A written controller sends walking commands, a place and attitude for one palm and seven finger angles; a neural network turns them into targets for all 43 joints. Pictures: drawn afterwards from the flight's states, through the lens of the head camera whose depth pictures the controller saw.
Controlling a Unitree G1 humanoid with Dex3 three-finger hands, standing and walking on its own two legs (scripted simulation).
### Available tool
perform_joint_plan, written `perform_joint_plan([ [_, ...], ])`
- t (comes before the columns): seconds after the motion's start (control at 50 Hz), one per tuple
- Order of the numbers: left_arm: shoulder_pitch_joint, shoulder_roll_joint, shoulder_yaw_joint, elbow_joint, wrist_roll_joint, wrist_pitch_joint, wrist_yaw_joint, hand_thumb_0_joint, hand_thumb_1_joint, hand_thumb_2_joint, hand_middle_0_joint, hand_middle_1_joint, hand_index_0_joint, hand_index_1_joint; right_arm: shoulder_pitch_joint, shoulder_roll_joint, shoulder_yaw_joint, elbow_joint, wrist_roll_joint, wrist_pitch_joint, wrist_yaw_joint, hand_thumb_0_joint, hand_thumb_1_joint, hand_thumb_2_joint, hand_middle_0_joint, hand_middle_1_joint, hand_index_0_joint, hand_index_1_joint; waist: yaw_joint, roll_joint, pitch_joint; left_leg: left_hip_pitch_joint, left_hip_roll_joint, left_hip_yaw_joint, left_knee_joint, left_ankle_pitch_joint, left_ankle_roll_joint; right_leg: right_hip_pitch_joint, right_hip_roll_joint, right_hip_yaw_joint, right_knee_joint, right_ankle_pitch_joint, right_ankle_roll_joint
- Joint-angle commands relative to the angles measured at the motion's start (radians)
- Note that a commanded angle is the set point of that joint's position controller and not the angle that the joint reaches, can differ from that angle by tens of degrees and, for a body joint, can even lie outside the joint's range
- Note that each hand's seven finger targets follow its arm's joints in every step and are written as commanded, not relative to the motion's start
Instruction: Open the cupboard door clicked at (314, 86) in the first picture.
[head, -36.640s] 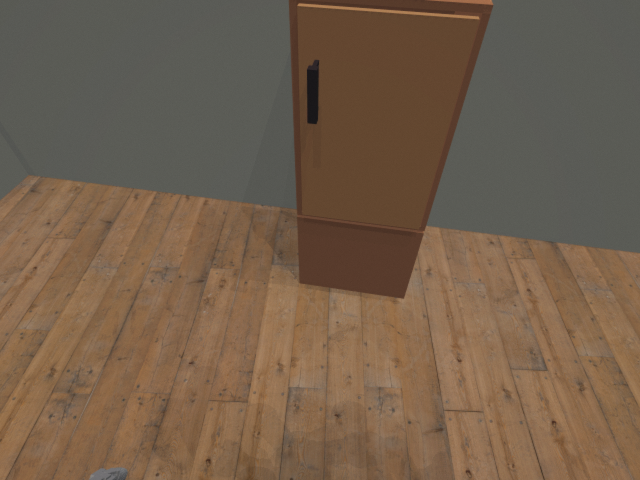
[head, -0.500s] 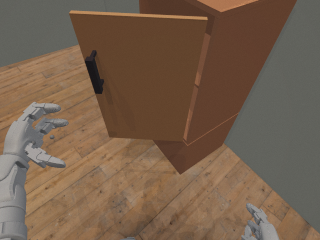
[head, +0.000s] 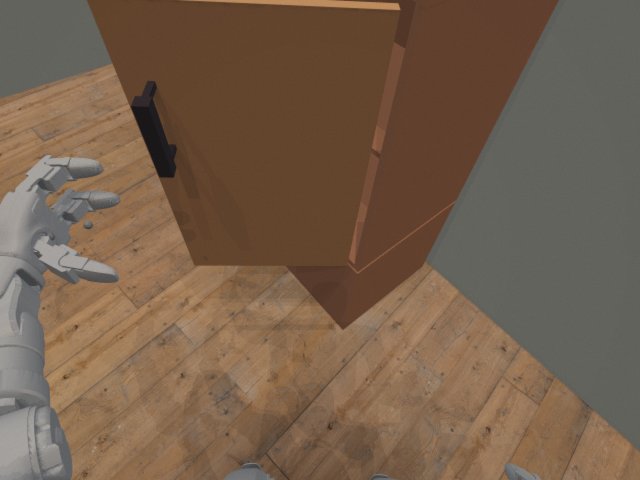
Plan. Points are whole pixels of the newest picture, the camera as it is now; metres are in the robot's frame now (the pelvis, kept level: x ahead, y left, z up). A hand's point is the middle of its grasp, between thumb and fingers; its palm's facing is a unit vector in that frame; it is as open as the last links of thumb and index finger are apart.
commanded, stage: move the hooked fingers beside the handle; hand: left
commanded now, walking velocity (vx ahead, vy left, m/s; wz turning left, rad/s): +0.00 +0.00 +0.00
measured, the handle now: (159, 130) +0.57 +0.25 +0.08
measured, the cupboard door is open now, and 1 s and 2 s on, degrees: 52 52 52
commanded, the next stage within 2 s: slide the fingers in behind the handle in 1.70 s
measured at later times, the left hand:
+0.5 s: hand (95, 185) +0.44 +0.29 +0.10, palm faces +0.02 -1.00 +0.00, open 14.0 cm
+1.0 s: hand (98, 149) +0.51 +0.31 +0.10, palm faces +0.03 -1.00 +0.00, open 13.9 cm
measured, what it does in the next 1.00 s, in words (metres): stands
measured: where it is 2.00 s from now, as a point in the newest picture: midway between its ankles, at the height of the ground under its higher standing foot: outside the picture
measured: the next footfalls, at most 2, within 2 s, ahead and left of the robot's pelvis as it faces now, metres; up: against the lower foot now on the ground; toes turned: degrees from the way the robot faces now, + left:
none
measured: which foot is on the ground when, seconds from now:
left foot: down 0.00-1.00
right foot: down 0.00-1.00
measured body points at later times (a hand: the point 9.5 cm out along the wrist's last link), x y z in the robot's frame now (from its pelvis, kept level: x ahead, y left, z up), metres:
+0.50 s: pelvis +0.00 +0.01 -0.01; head +0.09 +0.03 +0.43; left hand +0.44 +0.35 +0.10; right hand +0.04 -0.27 -0.11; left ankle +0.03 +0.10 -0.71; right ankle +0.00 -0.12 -0.71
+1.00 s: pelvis +0.00 +0.01 -0.02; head +0.15 +0.05 +0.40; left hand +0.51 +0.37 +0.10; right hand -0.03 -0.27 -0.11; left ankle +0.03 +0.10 -0.71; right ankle +0.00 -0.12 -0.71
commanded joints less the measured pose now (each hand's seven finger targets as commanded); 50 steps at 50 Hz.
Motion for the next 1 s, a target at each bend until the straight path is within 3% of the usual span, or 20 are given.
perform_joint_plan([
  [0.0, -0.394, 0.312, 0.051, -0.207, -0.011, -0.089, 0.014, 0.000, -0.500, 0.300, -0.300, -1.200, -0.300, -1.200, 0.043, -0.169, -0.071, -0.109, -0.007, -0.027, -0.009, 0.000, -0.900, -0.900, 0.200, 0.300, 0.200, 0.300, 0.008, 0.136, -0.361, 0.288, -0.036, -0.092, -0.103, 0.273, -0.001, 0.022, 0.055, 0.037, -0.070, 0.235, -0.027],
  [0.08, -0.425, 0.315, 0.052, -0.137, -0.009, -0.092, 0.020, 0.000, -0.500, 0.300, -0.300, -1.200, -0.300, -1.200, 0.058, -0.173, -0.071, -0.103, -0.008, -0.009, -0.004, 0.000, -0.900, -0.900, 0.200, 0.300, 0.200, 0.300, -0.001, 0.095, -0.337, 0.259, -0.031, -0.092, -0.098, 0.269, 0.000, 0.010, 0.058, 0.035, -0.067, 0.236, -0.024],
  [0.12, -0.444, 0.343, 0.061, -0.095, 0.005, -0.086, 0.021, 0.000, -0.500, 0.300, -0.300, -1.200, -0.300, -1.200, 0.061, -0.176, -0.069, -0.102, -0.009, 0.002, -0.003, 0.000, -0.900, -0.900, 0.200, 0.300, 0.200, 0.300, -0.005, 0.112, -0.318, 0.234, -0.033, -0.087, -0.097, 0.244, 0.002, 0.000, 0.054, 0.037, -0.067, 0.222, -0.023],
  [0.16, -0.495, 0.390, 0.085, -0.066, 0.017, -0.091, 0.020, 0.000, -0.500, 0.300, -0.300, -1.200, -0.300, -1.200, 0.070, -0.182, -0.067, -0.099, -0.011, 0.013, -0.005, 0.000, -0.900, -0.900, 0.200, 0.300, 0.200, 0.300, -0.011, 0.110, -0.332, 0.223, -0.032, -0.086, -0.088, 0.239, 0.004, -0.006, 0.056, 0.040, -0.061, 0.218, -0.022],
  [0.22, -0.527, 0.372, 0.060, -0.043, 0.032, -0.110, 0.018, 0.000, -0.500, 0.300, -0.300, -1.200, -0.300, -1.200, 0.080, -0.179, -0.066, -0.100, -0.015, 0.022, -0.001, 0.000, -0.900, -0.900, 0.200, 0.300, 0.200, 0.300, -0.017, 0.136, -0.345, 0.242, -0.030, -0.095, -0.079, 0.255, -0.001, -0.037, 0.058, 0.037, -0.052, 0.208, -0.024],
  [0.24, -0.583, 0.370, 0.053, -0.040, 0.023, -0.121, 0.015, 0.000, -0.500, 0.300, -0.300, -1.200, -0.300, -1.200, 0.086, -0.181, -0.066, -0.093, -0.016, 0.026, -0.003, 0.000, -0.900, -0.900, 0.200, 0.300, 0.200, 0.300, -0.035, 0.115, -0.349, 0.249, -0.027, -0.097, -0.069, 0.264, 0.003, -0.046, 0.063, 0.037, -0.049, 0.215, -0.025],
  [0.26, -0.574, 0.405, 0.078, -0.008, 0.027, -0.124, 0.011, 0.000, -0.500, 0.300, -0.300, -1.200, -0.300, -1.200, 0.094, -0.188, -0.069, -0.088, -0.016, 0.032, -0.004, 0.000, -0.900, -0.900, 0.200, 0.300, 0.200, 0.300, -0.029, 0.109, -0.357, 0.238, -0.026, -0.099, -0.066, 0.257, 0.001, -0.047, 0.062, 0.040, -0.048, 0.211, -0.023],
  [0.34, -0.641, 0.399, 0.051, 0.028, 0.032, -0.127, -0.004, 0.000, -0.500, 0.300, -0.300, -1.200, -0.300, -1.200, 0.109, -0.191, -0.066, -0.075, -0.018, 0.044, -0.007, 0.000, -0.900, -0.900, 0.200, 0.300, 0.200, 0.300, -0.050, 0.134, -0.371, 0.240, -0.024, -0.101, -0.050, 0.252, 0.003, -0.081, 0.063, 0.040, -0.039, 0.198, -0.023],
  [0.36, -0.650, 0.440, 0.075, 0.030, 0.041, -0.128, -0.003, 0.000, -0.500, 0.300, -0.300, -1.200, -0.300, -1.200, 0.115, -0.196, -0.067, -0.071, -0.019, 0.049, -0.008, 0.000, -0.900, -0.900, 0.200, 0.300, 0.200, 0.300, -0.046, 0.144, -0.388, 0.249, -0.021, -0.109, -0.049, 0.267, 0.000, -0.089, 0.062, 0.039, -0.036, 0.201, -0.022],
  [0.4, -0.663, 0.407, 0.040, 0.029, 0.049, -0.124, -0.007, 0.000, -0.500, 0.300, -0.300, -1.200, -0.300, -1.200, 0.123, -0.193, -0.068, -0.070, -0.021, 0.055, -0.004, 0.000, -0.900, -0.900, 0.200, 0.300, 0.200, 0.300, -0.052, 0.178, -0.408, 0.274, -0.019, -0.113, -0.043, 0.290, -0.004, -0.113, 0.062, 0.035, -0.031, 0.200, -0.022],
  [0.46, -0.665, 0.443, 0.067, 0.075, 0.047, -0.115, -0.003, 0.000, -0.500, 0.300, -0.300, -1.200, -0.300, -1.200, 0.138, -0.199, -0.067, -0.068, -0.022, 0.070, -0.003, 0.000, -0.900, -0.900, 0.200, 0.300, 0.200, 0.300, -0.053, 0.133, -0.403, 0.245, -0.018, -0.114, -0.037, 0.290, 0.000, -0.107, 0.065, 0.035, -0.030, 0.203, -0.020],
  [0.48, -0.701, 0.436, 0.050, 0.085, 0.052, -0.109, -0.003, 0.000, -0.500, 0.300, -0.300, -1.200, -0.300, -1.200, 0.139, -0.199, -0.065, -0.065, -0.022, 0.073, -0.003, 0.000, -0.900, -0.900, 0.200, 0.300, 0.200, 0.300, -0.068, 0.133, -0.387, 0.225, -0.018, -0.111, -0.035, 0.262, 0.003, -0.117, 0.064, 0.037, -0.033, 0.192, -0.016],
  [0.52, -0.723, 0.505, 0.085, 0.109, 0.071, -0.103, 0.006, 0.000, -0.500, 0.300, -0.300, -1.200, -0.300, -1.200, 0.150, -0.207, -0.063, -0.064, -0.023, 0.081, -0.005, 0.000, -0.900, -0.900, 0.200, 0.300, 0.200, 0.300, -0.066, 0.141, -0.379, 0.187, -0.020, -0.110, -0.032, 0.235, 0.006, -0.114, 0.063, 0.041, -0.029, 0.175, -0.017],
  [0.6, -0.796, 0.537, 0.079, 0.114, 0.095, -0.115, 0.016, 0.000, -0.500, 0.300, -0.300, -1.200, -0.300, -1.200, 0.174, -0.209, -0.061, -0.056, -0.026, 0.094, -0.006, 0.000, -0.900, -0.900, 0.200, 0.300, 0.200, 0.300, -0.088, 0.171, -0.412, 0.207, -0.014, -0.117, -0.011, 0.268, 0.005, -0.145, 0.067, 0.044, -0.019, 0.186, -0.015],
  [0.68, -0.816, 0.612, 0.120, 0.194, 0.103, -0.104, 0.003, 0.000, -0.500, 0.300, -0.300, -1.200, -0.300, -1.200, 0.197, -0.218, -0.056, -0.051, -0.027, 0.110, -0.007, 0.000, -0.900, -0.900, 0.200, 0.300, 0.200, 0.300, -0.094, 0.151, -0.422, 0.149, -0.016, -0.109, 0.011, 0.266, 0.010, -0.123, 0.070, 0.053, -0.013, 0.205, -0.011],
  [0.7, -0.825, 0.615, 0.109, 0.194, 0.114, -0.100, -0.002, 0.000, -0.500, 0.300, -0.300, -1.200, -0.300, -1.200, 0.199, -0.216, -0.054, -0.054, -0.027, 0.114, -0.007, 0.000, -0.900, -0.900, 0.200, 0.300, 0.200, 0.300, -0.094, 0.188, -0.421, 0.147, -0.017, -0.107, 0.014, 0.269, 0.010, -0.133, 0.070, 0.053, -0.009, 0.205, -0.012],
  [0.86, -0.869, 0.705, 0.140, 0.235, 0.135, -0.075, -0.023, 0.000, -0.500, 0.300, -0.300, -1.200, -0.300, -1.200, 0.242, -0.224, -0.049, -0.061, -0.032, 0.143, -0.008, 0.000, -0.900, -0.900, 0.200, 0.300, 0.200, 0.300, -0.112, 0.196, -0.469, 0.142, -0.009, -0.110, 0.053, 0.338, 0.013, -0.154, 0.079, 0.050, 0.008, 0.248, -0.007],
  [0.9, -0.884, 0.681, 0.113, 0.239, 0.146, -0.068, -0.029, 0.000, -0.500, 0.300, -0.300, -1.200, -0.300, -1.200, 0.252, -0.221, -0.046, -0.056, -0.035, 0.151, -0.003, 0.000, -0.900, -0.900, 0.200, 0.300, 0.200, 0.300, -0.119, 0.239, -0.468, 0.164, -0.006, -0.114, 0.060, 0.351, 0.009, -0.199, 0.081, 0.044, 0.009, 0.234, -0.009],
  [0.92, -0.859, 0.677, 0.116, 0.255, 0.143, -0.062, -0.032, 0.000, -0.500, 0.300, -0.300, -1.200, -0.300, -1.200, 0.257, -0.223, -0.047, -0.058, -0.034, 0.154, -0.002, 0.000, -0.900, -0.900, 0.200, 0.300, 0.200, 0.300, -0.121, 0.203, -0.462, 0.155, -0.004, -0.114, 0.062, 0.345, 0.011, -0.195, 0.084, 0.043, 0.007, 0.231, -0.007],
  [0.98, -0.851, 0.683, 0.123, 0.236, 0.135, -0.057, -0.044, 0.000, -0.500, 0.300, -0.300, -1.200, -0.300, -1.200, 0.263, -0.224, -0.048, -0.063, -0.035, 0.161, 0.001, 0.000, -0.900, -0.900, 0.200, 0.300, 0.200, 0.300, -0.117, 0.219, -0.489, 0.168, -0.003, -0.113, 0.068, 0.376, 0.010, -0.198, 0.086, 0.039, 0.014, 0.250, -0.007],
])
